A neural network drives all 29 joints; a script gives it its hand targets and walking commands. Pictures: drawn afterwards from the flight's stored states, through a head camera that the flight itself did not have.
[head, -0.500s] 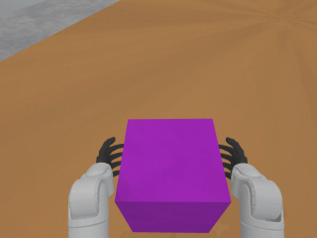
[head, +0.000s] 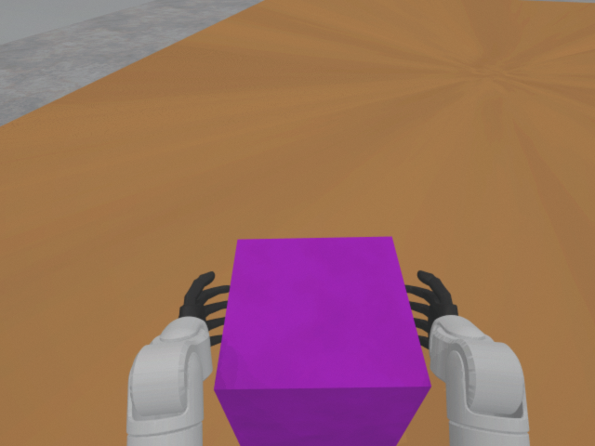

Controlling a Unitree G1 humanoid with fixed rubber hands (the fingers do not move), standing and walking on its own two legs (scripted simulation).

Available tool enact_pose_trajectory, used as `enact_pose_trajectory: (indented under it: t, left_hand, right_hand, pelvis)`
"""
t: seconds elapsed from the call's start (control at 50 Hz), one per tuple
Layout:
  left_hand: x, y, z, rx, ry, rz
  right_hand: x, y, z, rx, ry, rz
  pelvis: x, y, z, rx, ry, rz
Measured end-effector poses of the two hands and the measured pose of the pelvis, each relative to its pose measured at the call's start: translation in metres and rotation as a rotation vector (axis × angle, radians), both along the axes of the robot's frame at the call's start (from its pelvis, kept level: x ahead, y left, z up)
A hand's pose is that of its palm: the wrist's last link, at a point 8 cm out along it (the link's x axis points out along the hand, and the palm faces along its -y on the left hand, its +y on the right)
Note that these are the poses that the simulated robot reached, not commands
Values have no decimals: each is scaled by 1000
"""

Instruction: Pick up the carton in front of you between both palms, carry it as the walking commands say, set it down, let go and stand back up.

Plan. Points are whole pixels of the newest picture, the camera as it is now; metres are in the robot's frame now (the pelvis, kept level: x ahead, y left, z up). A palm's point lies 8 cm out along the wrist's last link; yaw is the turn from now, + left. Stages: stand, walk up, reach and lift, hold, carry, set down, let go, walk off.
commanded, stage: carry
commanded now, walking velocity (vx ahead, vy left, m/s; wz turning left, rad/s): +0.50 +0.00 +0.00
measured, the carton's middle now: (316, 350) +0.28 +0.00 +0.02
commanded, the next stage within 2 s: none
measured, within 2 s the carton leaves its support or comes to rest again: neither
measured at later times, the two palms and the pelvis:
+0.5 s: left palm (231, 185) +0.58 +0.15 +0.10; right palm (388, 183) +0.59 -0.15 +0.09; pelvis +0.32 -0.01 +0.00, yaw +2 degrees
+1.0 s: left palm (241, 115) +0.91 +0.17 +0.09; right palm (355, 113) +0.92 -0.13 +0.09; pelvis +0.65 +0.02 -0.01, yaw +0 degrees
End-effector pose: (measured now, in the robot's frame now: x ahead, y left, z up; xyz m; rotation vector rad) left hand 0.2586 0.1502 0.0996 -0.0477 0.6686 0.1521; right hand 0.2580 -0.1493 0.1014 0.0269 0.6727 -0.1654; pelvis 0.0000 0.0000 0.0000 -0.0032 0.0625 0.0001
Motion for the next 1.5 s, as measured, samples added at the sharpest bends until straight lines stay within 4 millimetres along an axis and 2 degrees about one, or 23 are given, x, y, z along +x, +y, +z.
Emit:
enact_pose_trajectory:
  t: [0.06, 0.12, 0.2, 0.28, 0.38, 0.48, 0.54, 0.6, 0.68, 0.76, 0.86, 0.96, 1.02, 1.08, 1.14, 1.22, 1.36, 1.44, 1.5]
  left_hand:
    - [44, -10, -6, 12, -3, 12]
    - [88, -21, -19, 38, 17, 19]
    - [125, -24, -32, 40, 115, 47]
    - [162, -21, -26, 41, 125, 71]
    - [225, -16, -10, 36, 62, 67]
    - [301, -4, -1, 23, -4, 43]
    - [352, 9, -8, 5, -23, 30]
    - [403, 22, -25, -21, -11, 16]
    - [451, 28, -36, -31, 95, -4]
    - [497, 29, -33, -21, 118, -35]
    - [558, 30, -16, -13, 61, -31]
    - [626, 27, -5, -5, 1, 0]
    - [672, 19, -9, 5, -9, 16]
    - [720, 9, -22, 27, -3, 30]
    - [755, 4, -34, 32, 75, 45]
    - [792, 3, -36, 35, 139, 67]
    - [881, 7, -14, 39, 74, 60]
    - [942, 15, -5, 32, 17, 38]
    - [992, 26, -8, 18, -9, 26]
  right_hand:
    - [48, -10, -10, 13, -3, 11]
    - [96, -21, -29, 34, 17, 22]
    - [141, -24, -42, 41, 114, 46]
    - [185, -20, -38, 39, 123, 73]
    - [246, -15, -20, 33, 60, 70]
    - [315, -4, -7, 24, -5, 44]
    - [361, 9, -9, 8, -25, 28]
    - [407, 22, -19, -17, -13, 15]
    - [447, 28, -31, -16, 94, -17]
    - [485, 29, -27, -17, 117, -40]
    - [549, 31, -12, -12, 61, -33]
    - [626, 27, -3, -3, 0, -3]
    - [676, 19, -11, 7, -10, 13]
    - [729, 9, -29, 29, -4, 26]
    - [768, 4, -43, 38, 74, 38]
    - [813, 3, -45, 34, 137, 65]
    - [899, 7, -25, 32, 71, 61]
    - [954, 15, -14, 28, 14, 37]
    - [1000, 26, -13, 17, -12, 23]
  pelvis:
    - [47, -12, -11, 9, -6, 11]
    - [90, -24, -23, -13, -10, 34]
    - [130, -34, -11, 7, 2, 54]
    - [171, -37, 2, 20, 9, 53]
    - [233, -30, 7, 23, 13, 46]
    - [306, -13, 0, 10, 6, 43]
    - [356, 2, -13, 0, -5, 29]
    - [400, 17, -25, 18, -13, 7]
    - [441, 30, -12, -2, 1, -16]
    - [484, 37, 2, -19, 10, -17]
    - [546, 37, 8, -23, 16, -7]
    - [620, 27, 1, -13, 8, 1]
    - [669, 16, -10, -3, 0, 11]
    - [720, 4, -26, -14, -15, 30]
    - [754, -6, -20, -8, -7, 48]
    - [797, -12, -3, 15, 2, 58]
    - [883, -5, 8, 29, 11, 45]
    - [942, 8, 3, 20, 7, 40]
    - [992, 21, -7, 9, 0, 31]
